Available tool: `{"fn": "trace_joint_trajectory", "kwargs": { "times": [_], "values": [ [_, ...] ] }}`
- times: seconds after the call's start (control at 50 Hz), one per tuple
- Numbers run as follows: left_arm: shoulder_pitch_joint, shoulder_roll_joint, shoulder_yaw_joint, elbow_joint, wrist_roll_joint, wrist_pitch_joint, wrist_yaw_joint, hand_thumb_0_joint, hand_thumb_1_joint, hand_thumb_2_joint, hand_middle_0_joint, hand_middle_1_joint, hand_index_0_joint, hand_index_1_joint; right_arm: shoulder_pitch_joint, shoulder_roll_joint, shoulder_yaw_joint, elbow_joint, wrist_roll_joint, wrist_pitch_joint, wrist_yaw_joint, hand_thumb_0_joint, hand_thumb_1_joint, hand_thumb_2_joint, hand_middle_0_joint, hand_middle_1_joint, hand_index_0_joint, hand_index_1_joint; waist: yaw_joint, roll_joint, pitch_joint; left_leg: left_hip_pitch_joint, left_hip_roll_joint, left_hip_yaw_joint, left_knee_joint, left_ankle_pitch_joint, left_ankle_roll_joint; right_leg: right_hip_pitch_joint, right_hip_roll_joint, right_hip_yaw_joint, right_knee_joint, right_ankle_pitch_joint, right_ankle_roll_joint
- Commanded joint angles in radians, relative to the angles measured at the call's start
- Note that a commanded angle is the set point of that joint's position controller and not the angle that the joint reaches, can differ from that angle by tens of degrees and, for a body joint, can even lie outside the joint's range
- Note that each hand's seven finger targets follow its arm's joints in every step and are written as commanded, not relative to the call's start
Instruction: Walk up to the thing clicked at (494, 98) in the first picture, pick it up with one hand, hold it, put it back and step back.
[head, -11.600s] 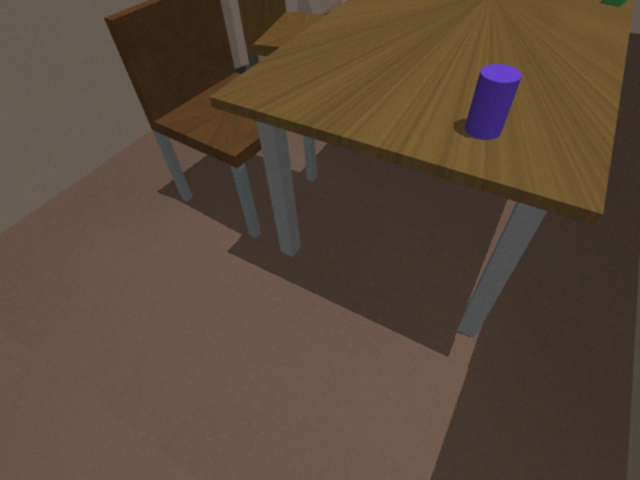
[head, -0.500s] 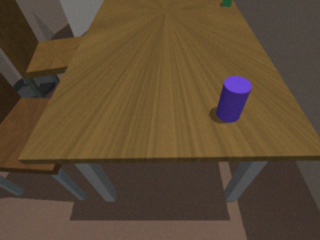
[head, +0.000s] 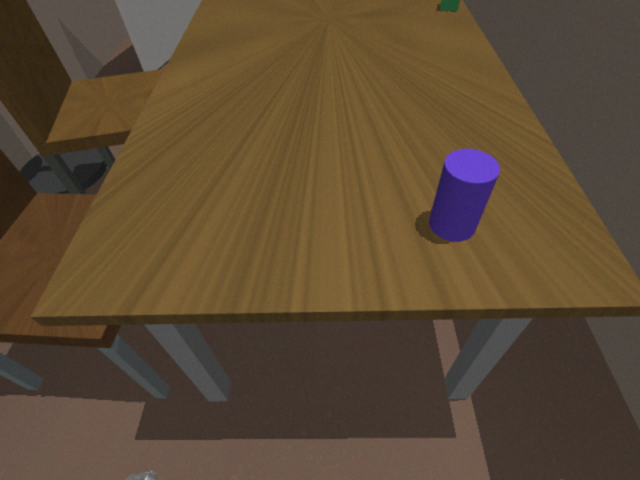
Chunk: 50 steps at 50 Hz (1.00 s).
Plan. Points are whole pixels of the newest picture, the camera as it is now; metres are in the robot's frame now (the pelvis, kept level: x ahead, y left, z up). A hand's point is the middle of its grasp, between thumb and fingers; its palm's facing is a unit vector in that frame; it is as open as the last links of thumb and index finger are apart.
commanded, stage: rise first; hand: right
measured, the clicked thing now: (461, 197) +0.52 -0.19 +0.02
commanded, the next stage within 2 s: go down in 1.70 s
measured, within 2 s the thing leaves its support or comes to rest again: neither
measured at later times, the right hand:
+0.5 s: hand (561, 423) +0.19 -0.25 -0.04, palm faces +0.27 +0.90 -0.35, open 16.5 cm
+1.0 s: hand (597, 399) +0.19 -0.25 +0.05, palm faces +0.30 +0.88 -0.37, open 17.6 cm
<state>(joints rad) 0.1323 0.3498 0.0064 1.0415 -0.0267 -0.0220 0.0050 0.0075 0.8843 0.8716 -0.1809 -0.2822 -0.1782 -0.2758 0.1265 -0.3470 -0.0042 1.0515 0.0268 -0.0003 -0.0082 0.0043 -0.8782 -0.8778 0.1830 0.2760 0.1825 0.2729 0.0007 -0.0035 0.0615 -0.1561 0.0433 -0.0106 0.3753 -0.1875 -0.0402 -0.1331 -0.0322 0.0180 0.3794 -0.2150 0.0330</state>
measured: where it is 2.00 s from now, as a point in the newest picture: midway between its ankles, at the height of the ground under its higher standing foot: outside the picture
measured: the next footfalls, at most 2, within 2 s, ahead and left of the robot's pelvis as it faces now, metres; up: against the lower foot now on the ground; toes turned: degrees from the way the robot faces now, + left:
none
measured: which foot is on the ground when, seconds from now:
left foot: down 0.00-1.00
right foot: down 0.00-1.00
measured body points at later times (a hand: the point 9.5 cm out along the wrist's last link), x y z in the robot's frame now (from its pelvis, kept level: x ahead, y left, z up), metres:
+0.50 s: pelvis +0.01 +0.00 +0.00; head +0.02 +0.02 +0.45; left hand +0.18 +0.25 -0.09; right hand +0.17 -0.30 -0.02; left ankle +0.01 +0.15 -0.74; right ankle +0.00 -0.14 -0.74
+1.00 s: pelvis +0.01 +0.00 +0.00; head +0.00 +0.02 +0.45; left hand +0.18 +0.26 -0.09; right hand +0.17 -0.29 +0.07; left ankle +0.01 +0.15 -0.74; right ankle +0.00 -0.14 -0.74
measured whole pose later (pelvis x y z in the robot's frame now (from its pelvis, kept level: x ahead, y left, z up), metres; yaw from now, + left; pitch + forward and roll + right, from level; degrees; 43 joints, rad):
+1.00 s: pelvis +0.01 +0.00 +0.00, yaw -1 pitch -3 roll +0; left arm 0.25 0.21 0.13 0.59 -0.01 -0.09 0.05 -0.01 -0.54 0.04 -0.06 -0.06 -0.05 -0.05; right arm 0.45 -0.29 -0.23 -0.06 0.03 -0.16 -0.04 -0.02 0.58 -0.04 0.05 0.06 0.05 0.05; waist -0.04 -0.04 0.03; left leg -0.13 0.05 0.01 0.42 -0.23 -0.04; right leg -0.12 -0.03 0.04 0.42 -0.25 0.04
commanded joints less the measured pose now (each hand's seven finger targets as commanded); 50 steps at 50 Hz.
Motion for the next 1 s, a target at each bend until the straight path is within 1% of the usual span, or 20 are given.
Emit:
{"fn": "trace_joint_trajectory", "kwargs": {
  "times": [0.0,0.02,0.06,0.08,0.1,0.14,0.16,0.24,0.32,0.38,0.5,0.52,0.62,0.72,0.74,0.84,0.88,0.9,0.92,0.98],
  "values": [
    [-0.169,0.212,0.113,-0.207,-0.068,-0.113,0.055,0.000,0.500,0.500,-0.017,-0.029,0.000,-0.052,-0.210,-0.211,-0.115,-0.199,0.061,-0.123,-0.054,0.000,-0.500,-0.500,0.060,0.045,0.055,0.045,-0.003,0.027,-0.040,-0.051,-0.043,0.067,-0.019,-0.058,0.031,-0.091,0.024,-0.051,-0.035,-0.035,-0.034],
    [-0.127,0.214,0.148,-0.217,-0.064,-0.105,0.062,0.000,0.420,0.420,-0.023,-0.038,-0.009,-0.054,-0.202,-0.228,-0.151,-0.196,0.060,-0.118,-0.064,0.000,-0.420,-0.420,0.061,0.045,0.055,0.045,0.000,0.016,-0.116,-0.041,-0.040,0.065,0.000,-0.004,0.026,-0.077,0.031,-0.053,-0.017,0.014,-0.037],
    [-0.186,0.171,0.119,-0.276,-0.057,-0.124,0.075,0.000,0.260,0.260,-0.032,-0.042,-0.022,-0.053,-0.215,-0.220,-0.166,-0.277,0.048,-0.137,-0.079,0.000,-0.260,-0.260,0.061,0.044,0.054,0.044,-0.015,-0.003,-0.237,-0.004,-0.036,0.061,0.024,0.073,0.034,-0.054,0.028,-0.050,0.010,0.107,-0.031],
    [-0.126,0.193,0.159,-0.277,-0.045,-0.123,0.082,0.000,0.214,0.243,-0.032,-0.040,-0.023,-0.051,-0.152,-0.239,-0.195,-0.316,0.040,-0.138,-0.084,0.000,-0.208,-0.206,0.060,0.045,0.054,0.045,-0.014,-0.034,-0.280,0.018,-0.034,0.052,0.029,0.114,0.038,-0.040,0.037,-0.055,0.014,0.147,-0.029],
    [-0.041,0.154,0.164,-0.180,-0.027,-0.109,0.077,0.000,0.185,0.219,-0.035,-0.045,-0.032,-0.048,-0.060,-0.228,-0.216,-0.278,0.027,-0.126,-0.081,0.000,-0.162,-0.196,0.058,0.046,0.053,0.046,-0.033,-0.037,-0.216,-0.009,-0.036,0.053,0.030,0.112,0.042,-0.079,0.039,-0.055,0.015,0.149,-0.033],
    [-0.007,0.085,0.162,-0.219,-0.009,-0.104,0.062,0.000,0.088,0.166,-0.042,-0.049,-0.048,-0.043,0.058,-0.188,-0.233,-0.340,0.013,-0.116,-0.070,0.000,-0.070,-0.170,0.058,0.046,0.053,0.046,-0.029,-0.055,-0.252,0.020,-0.042,0.055,0.029,0.161,0.041,-0.063,0.043,-0.060,0.013,0.187,-0.033],
    [-0.009,0.103,0.174,-0.274,-0.009,-0.105,0.064,0.000,0.038,0.137,-0.046,-0.051,-0.056,-0.039,0.038,-0.201,-0.241,-0.405,0.015,-0.117,-0.074,0.000,-0.006,-0.155,0.056,0.047,0.053,0.047,-0.018,-0.035,-0.273,0.037,-0.045,0.057,0.019,0.179,0.036,-0.048,0.041,-0.061,0.011,0.197,-0.034],
    [-0.029,0.007,0.117,-0.353,-0.018,-0.092,0.055,0.000,-0.178,0.101,-0.052,-0.049,-0.054,-0.046,0.028,-0.114,-0.201,-0.551,0.024,-0.111,-0.064,0.000,0.200,-0.114,0.047,0.051,0.049,0.051,-0.023,-0.043,-0.204,0.008,-0.048,0.069,-0.001,0.144,0.032,-0.079,0.035,-0.064,-0.007,0.158,-0.031],
    [-0.081,0.022,0.110,-0.542,-0.016,-0.110,0.068,0.000,-0.413,0.069,-0.060,-0.050,-0.053,-0.057,0.005,-0.103,-0.186,-0.741,0.025,-0.132,-0.069,0.000,0.397,-0.076,0.040,0.054,0.045,0.054,-0.018,0.003,-0.186,0.007,-0.046,0.071,-0.018,0.099,0.032,-0.061,0.032,-0.061,-0.017,0.122,-0.036],
    [-0.044,0.076,0.142,-0.624,-0.009,-0.121,0.087,0.000,-0.519,0.048,-0.065,-0.054,-0.059,-0.061,0.015,-0.155,-0.233,-0.866,0.020,-0.147,-0.081,0.000,0.485,-0.058,0.039,0.055,0.044,0.055,-0.019,0.003,-0.199,0.014,-0.040,0.070,-0.013,0.112,0.030,-0.019,0.036,-0.059,-0.014,0.140,-0.036],
    [0.045,0.003,0.121,-0.604,0.000,-0.115,0.082,0.000,-0.542,0.033,-0.060,-0.054,-0.060,-0.055,0.138,-0.122,-0.255,-0.989,0.016,-0.152,-0.081,0.000,0.574,-0.042,0.035,0.057,0.042,0.057,-0.032,-0.033,-0.142,0.032,-0.039,0.078,0.002,0.168,0.031,-0.003,0.036,-0.059,-0.012,0.207,-0.033],
    [0.090,0.003,0.130,-0.586,-0.001,-0.111,0.077,0.000,-0.546,0.030,-0.060,-0.052,-0.059,-0.053,0.172,-0.137,-0.286,-0.987,0.017,-0.151,-0.078,0.000,0.583,-0.040,0.035,0.057,0.042,0.057,-0.029,-0.034,-0.128,0.028,-0.039,0.080,0.000,0.175,0.031,-0.002,0.038,-0.061,-0.010,0.214,-0.034],
    [0.131,-0.014,0.132,-0.585,-0.001,-0.101,0.049,0.000,-0.541,0.022,-0.057,-0.048,-0.058,-0.047,0.212,-0.109,-0.280,-1.141,0.020,-0.161,-0.045,0.000,0.603,-0.033,0.035,0.057,0.042,0.058,-0.022,-0.042,-0.140,0.037,-0.040,0.086,0.014,0.259,0.027,0.015,0.035,-0.067,0.003,0.297,-0.030],
    [-0.018,0.050,0.189,-0.591,0.007,-0.111,0.054,0.000,-0.558,0.041,-0.057,-0.049,-0.052,-0.054,0.194,-0.111,-0.294,-1.220,0.019,-0.174,-0.045,0.000,0.582,-0.036,0.039,0.056,0.044,0.056,-0.030,-0.032,-0.111,0.032,-0.041,0.084,0.007,0.178,0.030,0.000,0.028,-0.054,-0.012,0.225,-0.027],
    [-0.007,0.044,0.191,-0.576,0.009,-0.112,0.055,0.000,-0.560,0.045,-0.057,-0.051,-0.052,-0.057,0.200,-0.137,-0.328,-1.230,0.018,-0.179,-0.048,0.000,0.586,-0.036,0.039,0.056,0.044,0.056,-0.040,-0.034,-0.120,0.041,-0.040,0.085,0.005,0.170,0.030,0.003,0.030,-0.053,-0.009,0.219,-0.028],
    [-0.002,-0.024,0.125,-0.620,0.014,-0.116,0.052,0.000,-0.557,0.043,-0.056,-0.051,-0.053,-0.055,0.255,-0.106,-0.307,-1.285,0.012,-0.211,-0.045,0.000,0.585,-0.035,0.039,0.056,0.044,0.056,-0.053,0.014,-0.136,0.074,-0.037,0.083,0.003,0.175,0.029,0.002,0.035,-0.057,0.000,0.230,-0.033],
    [0.034,-0.005,0.153,-0.603,0.015,-0.114,0.055,0.000,-0.561,0.046,-0.056,-0.051,-0.051,-0.057,0.268,-0.128,-0.337,-1.291,0.012,-0.219,-0.046,0.000,0.583,-0.035,0.040,0.056,0.044,0.056,-0.049,-0.003,-0.145,0.081,-0.034,0.081,0.001,0.177,0.028,0.011,0.038,-0.059,0.000,0.228,-0.032],
    [0.056,0.003,0.162,-0.596,0.017,-0.114,0.054,0.000,-0.564,0.046,-0.055,-0.049,-0.048,-0.056,0.290,-0.106,-0.319,-1.287,0.011,-0.221,-0.042,0.000,0.592,-0.033,0.039,0.056,0.044,0.056,-0.042,0.002,-0.122,0.070,-0.036,0.084,0.001,0.169,0.028,0.007,0.036,-0.060,-0.003,0.221,-0.032],
    [0.062,0.042,0.202,-0.603,0.018,-0.116,0.057,0.000,-0.565,0.047,-0.055,-0.049,-0.048,-0.056,0.287,-0.125,-0.338,-1.305,0.011,-0.221,-0.041,0.000,0.586,-0.034,0.040,0.056,0.044,0.056,-0.041,-0.014,-0.122,0.063,-0.035,0.085,-0.001,0.161,0.028,0.003,0.038,-0.059,-0.008,0.212,-0.031],
    [0.058,0.009,0.183,-0.597,0.014,-0.117,0.049,0.000,-0.561,0.046,-0.054,-0.047,-0.048,-0.053,0.286,-0.120,-0.349,-1.336,0.016,-0.234,-0.033,0.000,0.596,-0.033,0.039,0.057,0.045,0.057,-0.044,-0.042,-0.091,0.042,-0.034,0.084,-0.009,0.121,0.032,-0.001,0.040,-0.062,-0.017,0.173,-0.032]
  ]
}}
